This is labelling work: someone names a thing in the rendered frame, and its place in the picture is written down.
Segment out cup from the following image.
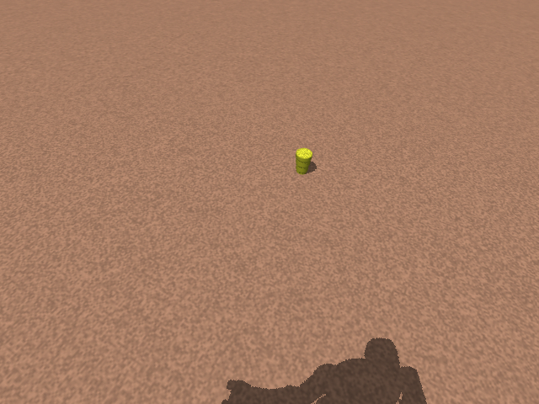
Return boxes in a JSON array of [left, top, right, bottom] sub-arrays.
[[296, 148, 312, 174]]

